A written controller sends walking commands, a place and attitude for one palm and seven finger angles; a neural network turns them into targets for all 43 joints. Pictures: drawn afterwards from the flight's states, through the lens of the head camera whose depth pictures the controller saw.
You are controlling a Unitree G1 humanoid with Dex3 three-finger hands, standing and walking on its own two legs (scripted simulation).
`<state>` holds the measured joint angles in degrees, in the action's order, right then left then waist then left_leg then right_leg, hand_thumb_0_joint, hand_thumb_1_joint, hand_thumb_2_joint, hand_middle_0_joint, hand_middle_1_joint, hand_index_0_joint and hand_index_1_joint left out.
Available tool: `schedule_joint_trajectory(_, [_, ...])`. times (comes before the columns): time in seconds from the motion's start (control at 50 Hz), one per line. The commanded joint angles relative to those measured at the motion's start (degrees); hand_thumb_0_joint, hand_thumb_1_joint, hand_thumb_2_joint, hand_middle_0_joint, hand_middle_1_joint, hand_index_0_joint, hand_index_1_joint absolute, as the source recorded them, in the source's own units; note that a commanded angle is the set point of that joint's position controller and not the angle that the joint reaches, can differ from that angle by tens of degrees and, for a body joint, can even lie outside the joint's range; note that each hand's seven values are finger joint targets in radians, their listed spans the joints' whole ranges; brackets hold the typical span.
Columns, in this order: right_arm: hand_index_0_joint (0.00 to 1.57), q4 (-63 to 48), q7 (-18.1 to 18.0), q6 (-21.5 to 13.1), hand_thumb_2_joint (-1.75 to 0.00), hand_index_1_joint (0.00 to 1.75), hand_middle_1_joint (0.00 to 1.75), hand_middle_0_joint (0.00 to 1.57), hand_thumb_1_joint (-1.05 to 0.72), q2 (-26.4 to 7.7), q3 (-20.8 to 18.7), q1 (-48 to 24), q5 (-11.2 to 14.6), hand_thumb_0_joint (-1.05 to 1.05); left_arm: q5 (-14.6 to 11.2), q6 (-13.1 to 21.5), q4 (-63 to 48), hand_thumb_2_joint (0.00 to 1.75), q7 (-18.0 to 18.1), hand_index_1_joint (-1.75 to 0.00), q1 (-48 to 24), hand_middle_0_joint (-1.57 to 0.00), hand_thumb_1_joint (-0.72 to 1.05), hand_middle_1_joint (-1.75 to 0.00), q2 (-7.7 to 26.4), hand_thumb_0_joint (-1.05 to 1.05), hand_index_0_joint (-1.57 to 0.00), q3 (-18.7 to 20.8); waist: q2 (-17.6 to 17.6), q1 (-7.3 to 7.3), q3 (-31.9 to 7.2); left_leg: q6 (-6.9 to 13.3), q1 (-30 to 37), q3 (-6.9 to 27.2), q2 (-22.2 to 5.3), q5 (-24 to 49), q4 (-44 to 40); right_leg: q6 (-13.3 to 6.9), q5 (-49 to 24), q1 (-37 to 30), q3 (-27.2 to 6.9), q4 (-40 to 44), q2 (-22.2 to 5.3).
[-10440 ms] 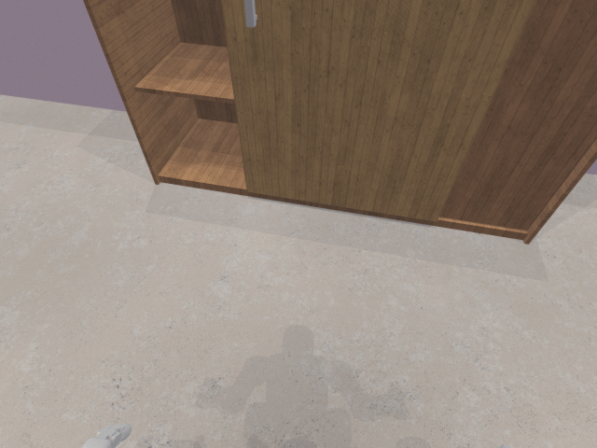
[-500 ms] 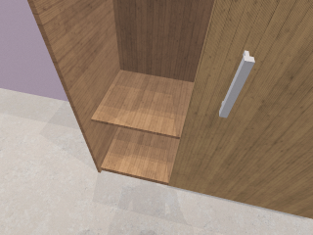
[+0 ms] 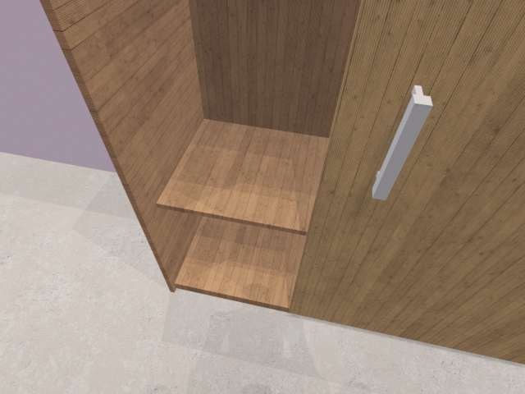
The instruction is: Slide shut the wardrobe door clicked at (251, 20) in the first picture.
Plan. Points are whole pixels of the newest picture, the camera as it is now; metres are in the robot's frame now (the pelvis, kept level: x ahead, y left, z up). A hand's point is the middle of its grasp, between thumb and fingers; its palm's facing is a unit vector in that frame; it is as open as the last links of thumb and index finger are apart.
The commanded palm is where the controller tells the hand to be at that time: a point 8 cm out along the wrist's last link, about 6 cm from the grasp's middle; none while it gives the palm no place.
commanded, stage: look again from close up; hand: right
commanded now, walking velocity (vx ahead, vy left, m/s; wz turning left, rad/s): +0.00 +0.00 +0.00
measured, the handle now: (396, 146) +0.48 -0.19 +0.14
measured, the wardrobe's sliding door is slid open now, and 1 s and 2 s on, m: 0.47 0.47 0.47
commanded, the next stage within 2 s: raise the hand with hooked fingers in 0.06 s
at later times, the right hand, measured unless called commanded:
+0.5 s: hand (396, 342) +0.20 -0.17 +0.01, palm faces +0.13 +0.99 +0.04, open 8.1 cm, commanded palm +0.12 -0.24 -0.02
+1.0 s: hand (450, 354) +0.19 -0.23 +0.03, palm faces +0.19 +0.98 -0.05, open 11.1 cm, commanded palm +0.14 -0.28 +0.05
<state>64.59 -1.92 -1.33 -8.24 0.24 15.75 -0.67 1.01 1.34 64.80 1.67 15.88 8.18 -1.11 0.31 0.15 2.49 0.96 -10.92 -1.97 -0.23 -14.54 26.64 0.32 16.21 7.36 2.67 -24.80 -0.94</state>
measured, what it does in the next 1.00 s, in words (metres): stands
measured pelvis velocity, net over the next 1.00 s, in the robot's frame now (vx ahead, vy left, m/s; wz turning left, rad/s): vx -0.04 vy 0.01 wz -0.04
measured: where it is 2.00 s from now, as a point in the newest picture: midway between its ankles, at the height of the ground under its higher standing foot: outside the picture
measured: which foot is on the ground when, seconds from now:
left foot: down 0.00-1.00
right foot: down 0.00-1.00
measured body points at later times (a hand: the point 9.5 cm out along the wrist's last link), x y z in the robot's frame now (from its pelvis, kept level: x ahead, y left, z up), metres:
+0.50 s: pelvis -0.03 +0.01 -0.05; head +0.00 -0.01 +0.40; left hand +0.15 +0.28 -0.09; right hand +0.19 -0.22 +0.01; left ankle +0.00 +0.11 -0.74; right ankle -0.03 -0.12 -0.74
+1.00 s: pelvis -0.04 +0.01 -0.05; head -0.02 +0.01 +0.40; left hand +0.12 +0.22 -0.13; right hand +0.17 -0.28 +0.03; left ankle +0.00 +0.11 -0.74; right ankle -0.03 -0.12 -0.74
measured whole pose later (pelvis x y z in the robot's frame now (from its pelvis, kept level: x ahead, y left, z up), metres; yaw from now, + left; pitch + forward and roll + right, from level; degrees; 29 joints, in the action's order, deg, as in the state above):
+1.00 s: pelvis -0.04 +0.01 -0.05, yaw -2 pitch +6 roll +1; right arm -3.7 9.9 -4.5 -16.5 -15.9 16.6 18.1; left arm -1.3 18.0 36.1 4.0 15.8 11.7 -3.8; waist 1.8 0.1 -3.7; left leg 1.7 -34.0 -5.3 -0.4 -22.0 49.8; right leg 0.8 24.9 33.4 -1.1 -52.3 -1.8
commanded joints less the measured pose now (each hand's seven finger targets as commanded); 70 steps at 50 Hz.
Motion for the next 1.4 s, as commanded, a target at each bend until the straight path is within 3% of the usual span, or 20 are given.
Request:
schedule_joint_trajectory(0.0, [0.20,-1.5,-0.1,-0.5,-0.90,0.30,0.30,0.20,-0.90,-5.3,-1.0,3.7,0.0,0.00,-0.3,0.7,-0.9,0.90,0.4,-0.30,4.2,-0.20,0.90,-0.30,4.8,0.00,-0.20,0.9,-0.4,-0.18,0.9,1.4,0.4,5.4,-5.6,10.3,-4.5,-1.8,-9.6,2.8,-4.2,4.8,-4.8])
schedule_joint_trajectory(0.12, [0.20,-1.4,-0.1,-0.5,-0.90,0.30,0.30,0.20,-0.90,-5.0,-1.0,4.2,0.0,0.00,-0.3,0.8,-0.7,0.90,0.4,-0.30,4.3,-0.20,0.90,-0.30,4.6,0.00,-0.20,1.0,-0.4,-0.04,0.5,1.4,0.6,5.4,-5.6,11.1,-4.5,-1.8,-10.0,2.3,-4.0,4.7,-4.8])
schedule_joint_trajectory(0.14, [0.20,-5.5,-0.1,-1.6,-0.90,0.30,0.30,0.20,-0.90,-13.1,0.3,2.3,0.3,0.00,-0.2,0.3,-7.7,0.90,0.1,-0.30,-1.4,-0.20,0.90,-0.30,9.3,0.00,-0.20,1.2,-2.7,-1.09,6.3,1.0,-2.0,3.2,-3.3,16.1,-3.1,-2.8,-14.5,7.1,-5.4,2.2,-2.0])
schedule_joint_trajectory(0.16, [0.20,-87.3,-1.4,-10.3,-0.89,0.32,0.32,0.20,-0.88,-22.9,-8.0,-41.2,9.5,0.00,-3.7,9.9,-27.1,0.90,1.7,-0.30,-5.5,-0.20,0.90,-0.30,17.0,0.00,-0.20,1.4,6.9,-5.45,-20.2,0.9,0.3,4.5,-0.5,19.2,-1.9,-3.4,-18.9,-1.7,0.2,-1.9,1.4])
schedule_joint_trajectory(0.18, [0.20,-75.6,-3.2,-5.6,-0.88,0.33,0.33,0.20,-0.85,-14.9,-4.7,-12.1,6.7,0.00,-2.6,14.5,-23.8,0.90,3.0,-0.30,-1.2,-0.20,0.90,-0.30,13.6,0.00,-0.20,1.7,13.5,-0.61,-23.8,1.7,2.5,2.9,0.7,11.8,1.2,-2.1,-22.2,-8.3,1.1,1.7,0.2])
schedule_joint_trajectory(0.2, [0.21,-57.0,-5.3,-2.5,-0.87,0.34,0.34,0.21,-0.83,-6.0,-1.8,-4.5,7.1,0.00,-2.3,15.3,-17.5,0.90,3.4,-0.30,-3.8,-0.20,0.90,-0.30,12.3,0.00,-0.20,1.5,8.5,-1.36,-11.5,0.9,-1.5,0.4,0.3,7.7,-0.5,-1.5,-17.7,-1.5,1.3,2.1,-0.9])
schedule_joint_trajectory(0.24, [0.21,-59.8,-4.4,1.1,-0.85,0.37,0.37,0.21,-0.78,2.3,3.4,3.7,8.9,0.00,-4.4,16.6,-21.5,0.90,3.0,-0.30,-3.9,-0.20,0.90,-0.30,12.3,0.00,-0.20,2.7,-4.2,-3.79,-0.2,0.0,-6.5,-1.9,0.7,4.2,-1.6,-2.8,-9.3,8.8,-3.2,1.5,-0.4])
schedule_joint_trajectory(0.28, [0.21,-69.3,-4.2,-5.8,-0.83,0.40,0.40,0.21,-0.74,-5.4,-3.4,0.4,8.2,0.00,-2.3,20.3,-25.4,0.90,2.9,-0.30,-2.2,-0.20,0.90,-0.30,14.1,0.00,-0.20,4.2,-9.6,-3.46,-6.6,-0.7,-10.4,-2.0,0.3,-0.2,1.2,-3.2,-6.3,10.5,-3.6,-3.6,0.8])
schedule_joint_trajectory(0.34, [0.22,-62.4,-0.8,-13.6,-0.80,0.45,0.45,0.22,-0.67,-4.3,-7.8,15.2,9.1,0.00,-0.9,21.7,-29.6,0.90,-0.1,-0.30,-4.1,-0.20,0.90,-0.30,12.4,0.00,-0.20,5.5,-8.1,2.10,-8.2,-0.1,-12.5,-0.5,-0.5,-1.2,7.7,-1.4,-5.3,20.1,-3.6,-10.2,2.0])
schedule_joint_trajectory(0.44, [0.22,-57.9,10.7,-31.2,-0.75,0.53,0.53,0.22,-0.55,-4.9,-17.6,25.0,16.1,0.00,-0.6,19.9,-33.8,0.90,-4.6,-0.30,-6.3,-0.20,0.90,-0.30,12.2,0.00,-0.20,7.2,-7.0,6.83,-13.7,1.1,-15.9,2.0,-1.5,7.3,23.6,0.5,-3.4,35.9,-2.1,-24.4,2.6])
schedule_joint_trajectory(0.5, [0.23,-72.4,11.4,-25.6,-0.72,0.57,0.57,0.23,-0.48,-9.0,-14.8,17.7,13.0,0.00,-0.7,18.4,-41.0,0.90,-4.3,-0.30,-9.3,-0.20,0.90,-0.30,12.9,0.00,-0.20,6.7,5.6,5.98,-16.1,1.6,-17.3,2.3,-1.0,2.3,22.8,-1.0,-1.3,34.3,0.5,-24.7,3.8])
schedule_joint_trajectory(0.56, [0.24,-85.3,8.4,-22.8,-0.69,0.62,0.62,0.24,-0.41,-11.9,-15.4,4.4,13.1,0.00,-1.0,18.0,-43.3,0.90,-2.3,-0.30,-7.9,-0.20,0.90,-0.30,13.0,0.00,-0.20,6.1,3.3,1.21,-16.6,0.3,-22.3,3.5,-0.1,-7.4,20.9,-2.0,3.3,33.0,-2.5,-26.3,2.6])
schedule_joint_trajectory(0.64, [0.24,-96.9,7.5,-29.2,-0.65,0.68,0.68,0.24,-0.32,-10.0,-11.1,-10.2,15.5,0.00,-0.8,21.7,-39.5,0.90,0.5,-0.30,-5.2,-0.20,0.90,-0.30,12.8,0.00,-0.20,4.3,4.7,-3.58,-18.5,0.0,-27.1,2.0,1.3,-6.4,21.7,-2.1,2.0,28.4,-5.4,-29.0,1.4])
schedule_joint_trajectory(0.74, [0.25,-83.9,13.1,-25.6,-0.60,0.75,0.75,0.25,-0.20,-12.3,-10.7,-5.8,15.6,0.00,-2.1,23.9,-36.2,0.90,2.7,-0.30,-4.2,-0.20,0.90,-0.30,14.1,0.00,-0.20,2.8,2.2,-3.59,-16.2,-0.2,-24.8,2.4,1.4,-11.3,18.6,-1.9,6.4,29.6,-6.6,-26.7,0.9])
schedule_joint_trajectory(0.88, [0.26,-78.5,13.5,-5.1,-0.53,0.86,0.86,0.26,-0.04,-17.9,-23.9,0.6,19.8,0.00,-3.3,19.9,-39.2,0.90,3.9,-0.30,-8.8,-0.20,0.90,-0.30,12.0,0.00,-0.20,1.6,-1.4,4.31,-19.2,-1.2,-10.4,4.7,-1.4,-11.2,12.0,-0.8,2.8,28.3,-5.5,-20.6,2.3])
schedule_joint_trajectory(0.94, [0.27,-84.2,9.6,-7.5,-0.50,0.90,0.90,0.27,0.03,-18.9,-27.0,-3.2,20.9,0.00,-2.8,20.6,-39.0,0.90,3.3,-0.30,-9.0,-0.20,0.90,-0.30,11.6,0.00,-0.20,1.3,-0.3,4.25,-16.6,-0.7,-10.3,2.8,-0.4,-6.8,12.1,-0.5,-0.6,26.6,-6.1,-18.6,1.8])
schedule_joint_trajectory(1.04, [0.27,-86.7,8.8,-15.9,-0.45,0.98,0.98,0.27,0.15,-15.5,-19.8,-5.7,18.1,0.00,-2.0,23.4,-37.0,0.90,1.8,-0.30,-5.7,-0.20,0.90,-0.30,13.1,0.00,-0.20,1.8,3.8,1.12,-14.4,0.0,-13.4,-0.5,1.5,-2.4,13.1,-0.6,-2.3,21.7,-5.9,-16.0,1.5])
schedule_joint_trajectory(1.12, [0.28,-80.3,12.6,-12.9,-0.41,1.03,1.03,0.28,0.24,-17.1,-19.8,-6.8,18.2,0.00,-3.2,23.8,-35.9,0.90,2.7,-0.30,-5.2,-0.20,0.90,-0.30,14.6,0.00,-0.20,2.4,2.6,0.50,-12.0,-0.4,-12.3,0.0,1.2,-4.4,10.1,-0.9,1.0,20.8,-5.6,-14.1,1.7])
schedule_joint_trajectory(1.24, [0.29,-84.0,13.3,-8.1,-0.35,1.12,1.12,0.29,0.38,-24.0,-27.2,-13.9,20.0,0.00,-3.3,23.4,-36.1,0.90,4.1,-0.30,-6.5,-0.20,0.90,-0.30,14.3,0.00,-0.20,1.8,4.4,3.23,-16.5,-0.1,-5.2,-0.9,1.4,2.7,8.4,-0.9,-5.7,15.5,-5.7,-11.0,2.2])
schedule_joint_trajectory(1.38, [0.30,-78.1,15.2,-5.8,-0.30,1.20,1.20,0.30,0.50,-22.1,-25.7,-18.6,20.7,0.00,-3.8,23.1,-34.4,0.90,3.7,-0.30,-7.2,-0.20,0.90,-0.30,13.8,0.00,-0.20,0.8,5.1,2.83,-12.6,0.1,-2.8,-1.9,2.0,10.0,5.7,-0.2,-10.8,11.7,-5.1,-7.8,1.9])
